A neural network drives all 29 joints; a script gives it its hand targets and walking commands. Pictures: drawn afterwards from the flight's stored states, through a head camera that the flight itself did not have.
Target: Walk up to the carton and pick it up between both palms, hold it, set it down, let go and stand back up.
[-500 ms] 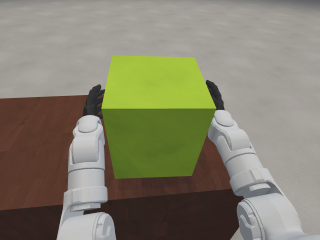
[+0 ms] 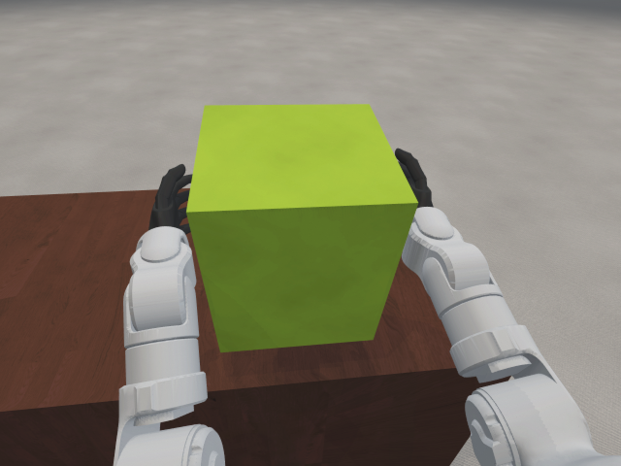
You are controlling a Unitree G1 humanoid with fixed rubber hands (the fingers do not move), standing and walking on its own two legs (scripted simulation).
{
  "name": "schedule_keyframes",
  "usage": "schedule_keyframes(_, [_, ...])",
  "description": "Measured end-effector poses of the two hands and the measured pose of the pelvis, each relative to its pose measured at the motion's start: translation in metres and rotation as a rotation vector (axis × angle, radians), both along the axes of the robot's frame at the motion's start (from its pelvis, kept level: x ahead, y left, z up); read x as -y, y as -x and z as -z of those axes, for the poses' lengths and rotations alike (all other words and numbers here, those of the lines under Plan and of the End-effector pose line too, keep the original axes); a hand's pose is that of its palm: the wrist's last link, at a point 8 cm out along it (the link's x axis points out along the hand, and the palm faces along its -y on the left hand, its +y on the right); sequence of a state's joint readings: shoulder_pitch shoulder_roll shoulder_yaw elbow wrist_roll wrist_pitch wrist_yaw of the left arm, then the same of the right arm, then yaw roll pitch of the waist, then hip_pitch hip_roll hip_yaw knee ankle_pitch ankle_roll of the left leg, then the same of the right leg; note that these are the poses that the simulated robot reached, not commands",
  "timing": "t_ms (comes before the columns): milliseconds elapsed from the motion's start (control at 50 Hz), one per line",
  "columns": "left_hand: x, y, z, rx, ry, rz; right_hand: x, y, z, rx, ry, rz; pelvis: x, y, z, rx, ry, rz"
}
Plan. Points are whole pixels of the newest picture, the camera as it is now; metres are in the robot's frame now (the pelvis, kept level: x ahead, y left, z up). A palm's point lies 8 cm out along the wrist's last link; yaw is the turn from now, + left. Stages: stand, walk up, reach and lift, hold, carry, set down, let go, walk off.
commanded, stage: hold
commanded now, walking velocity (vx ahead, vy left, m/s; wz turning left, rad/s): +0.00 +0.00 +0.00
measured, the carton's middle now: (294, 229) +0.38 +0.01 +0.16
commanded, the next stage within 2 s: none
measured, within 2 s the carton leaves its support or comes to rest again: neither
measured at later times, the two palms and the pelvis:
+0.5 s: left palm (168, 221) +0.36 +0.16 +0.20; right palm (415, 204) +0.37 -0.14 +0.20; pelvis +0.00 +0.00 +0.00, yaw +0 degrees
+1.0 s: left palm (175, 228) +0.36 +0.15 +0.20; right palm (422, 211) +0.36 -0.15 +0.20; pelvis +0.00 +0.00 +0.00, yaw +0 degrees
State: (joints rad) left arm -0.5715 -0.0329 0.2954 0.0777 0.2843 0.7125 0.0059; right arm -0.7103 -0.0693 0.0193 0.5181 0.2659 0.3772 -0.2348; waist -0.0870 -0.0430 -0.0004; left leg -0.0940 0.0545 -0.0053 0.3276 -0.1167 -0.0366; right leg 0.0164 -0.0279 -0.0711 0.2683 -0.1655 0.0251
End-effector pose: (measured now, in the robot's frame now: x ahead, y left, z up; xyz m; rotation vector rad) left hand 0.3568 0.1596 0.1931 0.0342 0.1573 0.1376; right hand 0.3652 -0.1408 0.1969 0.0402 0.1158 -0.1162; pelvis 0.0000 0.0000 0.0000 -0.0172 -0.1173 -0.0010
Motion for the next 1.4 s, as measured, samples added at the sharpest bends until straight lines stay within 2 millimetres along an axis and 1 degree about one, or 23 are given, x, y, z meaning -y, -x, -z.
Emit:
schedule_keyframes(160, [0.005,-0.001,-0.009,-0.007,-0.003,0.013,0.005,0.003,-0.003,-0.007,-0.005,0.015,0.002,0.003,0.0,0.011,-0.003,-0.005])
schedule_keyframes(280, [0.009,-0.006,-0.009,-0.016,-0.001,0.029,0.009,0.003,-0.004,-0.015,0.009,0.028,0.002,0.004,0.0,0.008,-0.005,0.008])
schedule_keyframes(500, [0.0,-0.006,-0.009,0.002,-0.002,0.016,0.001,-0.002,-0.008,0.003,0.014,0.013,0.001,-0.001,0.0,0.006,-0.002,0.002])
schedule_keyframes(640, [-0.002,-0.003,-0.001,-0.011,-0.006,0.016,-0.001,0.0,0.0,-0.008,0.013,0.01,-0.001,-0.002,0.0,0.016,-0.001,-0.008])
schedule_keyframes(780, [0.003,-0.001,0.001,-0.011,-0.007,0.017,0.003,0.004,0.005,-0.008,-0.003,0.016,-0.001,0.0,0.0,0.011,-0.001,-0.001])
schedule_keyframes(1020, [0.008,0.001,-0.005,-0.005,-0.008,0.018,0.009,0.005,-0.003,0.0,0.002,0.017,0.004,0.003,0.0,0.012,-0.003,0.0])
schedule_keyframes(1240, [0.002,-0.004,-0.012,0.001,-0.003,0.014,0.002,-0.001,-0.008,0.007,0.004,0.013,0.003,0.001,0.0,0.01,-0.004,0.0])
schedule_keyframes(1340, [0.0,-0.006,-0.006,-0.013,0.001,0.015,0.0,-0.003,-0.005,-0.008,0.014,0.013,0.002,-0.001,0.0,0.019,-0.004,-0.002])
schedule_keyframes(1400, [-0.001,-0.003,-0.003,-0.003,0.0,0.016,-0.001,-0.001,-0.003,0.003,0.012,0.01,0.001,-0.002,0.0,0.015,-0.001,-0.007])
